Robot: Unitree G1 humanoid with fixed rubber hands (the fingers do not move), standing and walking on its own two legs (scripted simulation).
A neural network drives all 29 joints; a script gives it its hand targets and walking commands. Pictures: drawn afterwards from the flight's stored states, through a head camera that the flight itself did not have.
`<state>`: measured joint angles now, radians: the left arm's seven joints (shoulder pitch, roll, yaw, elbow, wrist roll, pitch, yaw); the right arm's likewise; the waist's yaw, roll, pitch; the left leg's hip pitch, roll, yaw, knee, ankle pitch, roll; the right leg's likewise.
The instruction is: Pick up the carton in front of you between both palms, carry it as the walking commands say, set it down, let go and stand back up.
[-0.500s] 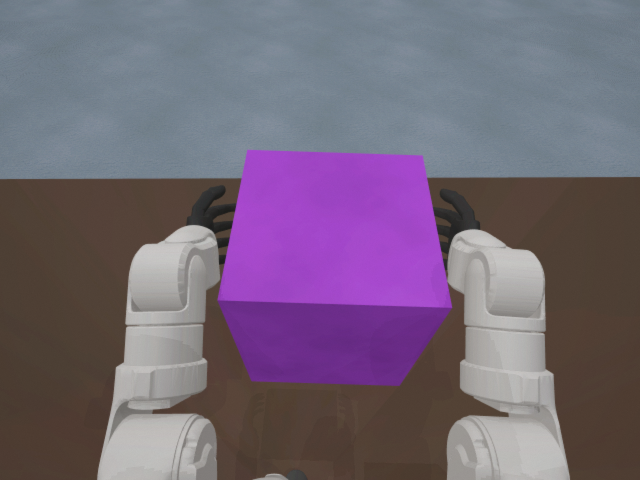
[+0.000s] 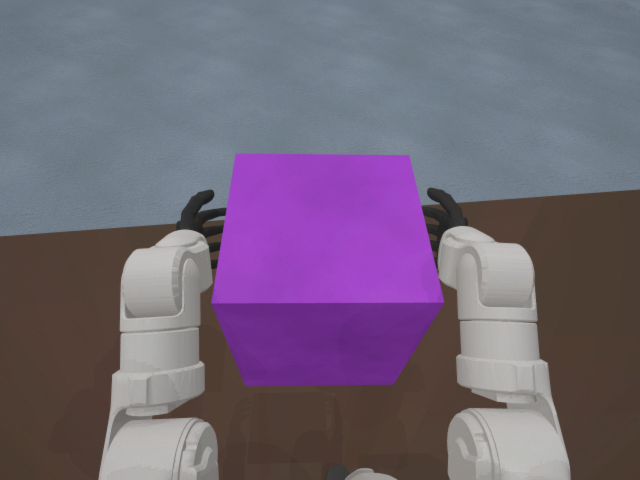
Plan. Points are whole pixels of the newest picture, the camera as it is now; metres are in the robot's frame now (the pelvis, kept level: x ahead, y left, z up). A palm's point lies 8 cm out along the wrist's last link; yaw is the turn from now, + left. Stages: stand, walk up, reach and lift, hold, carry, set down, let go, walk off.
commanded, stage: carry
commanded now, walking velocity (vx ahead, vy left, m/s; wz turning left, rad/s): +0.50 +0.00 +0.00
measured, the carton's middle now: (321, 279) +0.36 -0.02 +0.05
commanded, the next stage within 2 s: none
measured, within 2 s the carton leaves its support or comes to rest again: neither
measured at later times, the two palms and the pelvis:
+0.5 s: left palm (200, 126) +0.63 +0.16 +0.11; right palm (379, 121) +0.65 -0.14 +0.10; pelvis +0.29 +0.00 -0.02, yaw -1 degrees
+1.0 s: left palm (228, 58) +0.94 +0.14 +0.08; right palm (364, 58) +0.92 -0.16 +0.08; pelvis +0.57 +0.01 -0.04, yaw +0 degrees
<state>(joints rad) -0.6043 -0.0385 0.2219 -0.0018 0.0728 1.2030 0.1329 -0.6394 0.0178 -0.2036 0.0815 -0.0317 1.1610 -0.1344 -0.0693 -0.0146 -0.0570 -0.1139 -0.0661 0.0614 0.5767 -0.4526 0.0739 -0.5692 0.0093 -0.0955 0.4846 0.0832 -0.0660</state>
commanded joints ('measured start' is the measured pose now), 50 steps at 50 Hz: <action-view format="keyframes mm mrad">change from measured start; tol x16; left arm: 1 -605 -942 -637 32 -336 -26 -216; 9 -842 -1124 -701 -66 -492 -68 -258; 50 -652 -995 -671 5 -351 -27 -201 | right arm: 1 -650 1042 676 -19 425 1 279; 19 -647 1040 689 -206 356 -18 184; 30 -546 951 554 74 289 11 238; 36 -823 1139 665 -153 470 -20 260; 50 -640 1055 664 -50 425 7 278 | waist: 1 101 75 -444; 3 135 -295 -600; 7 110 -34 -435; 26 116 -104 -389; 30 2 278 -598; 34 41 67 -430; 50 -36 133 -348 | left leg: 1 11 142 -27 329 765 0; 3 -561 -33 -57 802 -166 -68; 23 -592 31 56 -11 490 -27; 27 -47 45 72 -189 640 21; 29 517 482 -502 14 1012 201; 30 512 478 -648 -70 654 270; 32 321 369 -522 -138 447 200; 36 117 317 -358 -193 497 143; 50 301 192 -126 -50 963 78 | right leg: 1 506 -32 4 -84 141 -34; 2 748 -265 260 91 486 -39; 4 957 -404 665 10 55 -274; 9 580 -267 403 -97 -45 -163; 16 729 -223 268 -22 324 -154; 26 655 -118 95 230 452 -45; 27 528 -98 57 367 321 -16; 29 -62 59 66 800 -660 55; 30 -184 61 114 929 -699 39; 50 -92 28 -32 27 4 10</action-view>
